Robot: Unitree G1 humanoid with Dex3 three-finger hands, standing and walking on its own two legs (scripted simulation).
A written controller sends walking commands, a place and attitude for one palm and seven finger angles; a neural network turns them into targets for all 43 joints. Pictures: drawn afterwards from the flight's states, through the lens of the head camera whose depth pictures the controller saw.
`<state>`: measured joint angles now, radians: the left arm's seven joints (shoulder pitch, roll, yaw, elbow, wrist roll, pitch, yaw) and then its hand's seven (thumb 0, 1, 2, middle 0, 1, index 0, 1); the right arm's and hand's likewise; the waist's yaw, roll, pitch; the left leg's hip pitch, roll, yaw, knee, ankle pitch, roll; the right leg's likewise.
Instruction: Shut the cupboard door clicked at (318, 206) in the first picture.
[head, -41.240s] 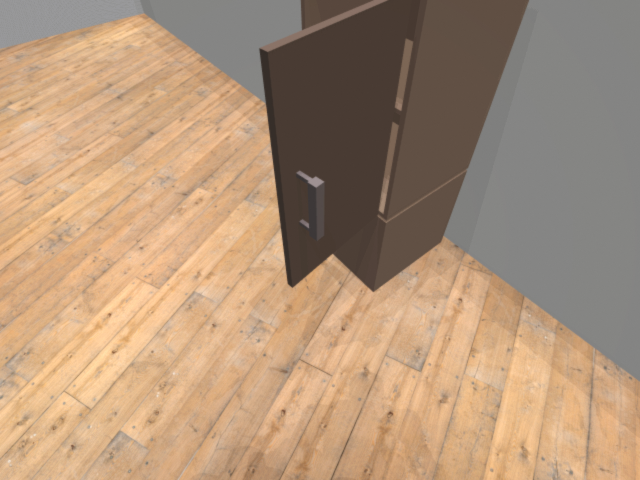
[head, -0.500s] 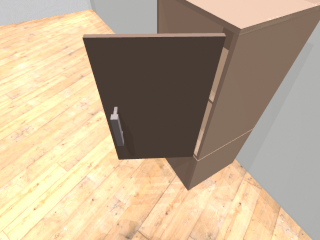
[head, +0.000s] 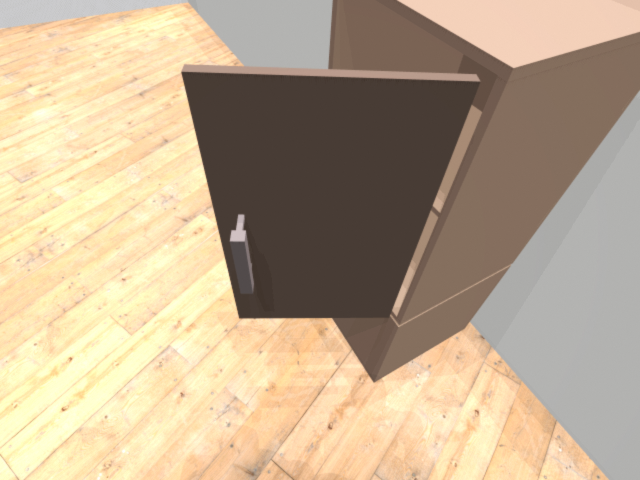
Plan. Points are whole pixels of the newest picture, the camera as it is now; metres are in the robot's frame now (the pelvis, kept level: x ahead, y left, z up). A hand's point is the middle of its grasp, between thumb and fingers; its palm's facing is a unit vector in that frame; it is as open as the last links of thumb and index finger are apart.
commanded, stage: look again from close up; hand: left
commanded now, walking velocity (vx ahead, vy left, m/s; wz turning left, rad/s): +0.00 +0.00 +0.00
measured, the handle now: (244, 255) +0.47 +0.16 -0.07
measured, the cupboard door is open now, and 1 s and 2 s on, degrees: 62 62 62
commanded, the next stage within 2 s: raise the hand and make a fist in 0.30 s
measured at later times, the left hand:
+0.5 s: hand out of the picture +0.11 +0.20 -0.11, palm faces +0.21 -0.95 -0.25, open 7.4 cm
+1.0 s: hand (188, 479) +0.13 +0.17 -0.07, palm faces +0.12 -0.99 -0.06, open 5.3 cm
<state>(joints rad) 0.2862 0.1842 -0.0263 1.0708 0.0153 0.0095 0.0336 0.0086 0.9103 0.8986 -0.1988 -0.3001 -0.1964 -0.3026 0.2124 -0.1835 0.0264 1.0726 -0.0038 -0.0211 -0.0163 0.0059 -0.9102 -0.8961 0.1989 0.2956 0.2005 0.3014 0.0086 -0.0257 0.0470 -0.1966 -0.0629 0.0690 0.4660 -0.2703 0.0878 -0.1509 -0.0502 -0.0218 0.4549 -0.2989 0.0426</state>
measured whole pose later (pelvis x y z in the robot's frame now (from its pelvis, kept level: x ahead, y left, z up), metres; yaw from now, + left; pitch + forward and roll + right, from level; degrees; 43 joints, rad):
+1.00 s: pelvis -0.05 -0.06 -0.12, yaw +5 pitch +16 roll -2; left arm 0.40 0.24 0.19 0.05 -0.32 -0.53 -0.33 0.02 0.90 0.90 -0.57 -0.71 -0.57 -0.71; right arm 0.15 -0.25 0.02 0.52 0.03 -0.30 -0.05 0.01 -0.91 -0.90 0.20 0.30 0.20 0.30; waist 0.05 0.00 -0.15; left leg -1.05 -0.03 -0.05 1.33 -0.56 0.01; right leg -1.05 0.04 -0.16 1.27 -0.50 -0.10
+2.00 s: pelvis -0.02 +0.00 -0.11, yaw +3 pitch +18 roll -4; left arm 0.36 0.24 0.13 -0.01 -0.26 -0.41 -0.22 0.02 0.90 0.90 -1.29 -1.50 -1.29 -1.50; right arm 0.24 -0.25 0.03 0.47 0.01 -0.15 -0.03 0.01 -0.90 -0.90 0.20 0.30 0.20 0.30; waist 0.01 0.03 -0.17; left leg -1.00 -0.05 -0.01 1.27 -0.58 0.08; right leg -1.01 0.03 -0.11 1.18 -0.49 -0.04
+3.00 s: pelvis -0.02 -0.02 -0.10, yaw +3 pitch +18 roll -2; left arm 0.01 0.18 0.08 0.27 -0.19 -0.41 -0.09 0.02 0.90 0.90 -1.30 -1.50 -1.30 -1.50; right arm 0.24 -0.25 0.02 0.53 0.01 -0.08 -0.01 0.01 -0.91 -0.90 0.20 0.30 0.20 0.30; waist -0.03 0.02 -0.17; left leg -0.98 -0.04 0.01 1.23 -0.57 0.06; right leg -1.01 0.04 -0.09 1.18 -0.49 -0.06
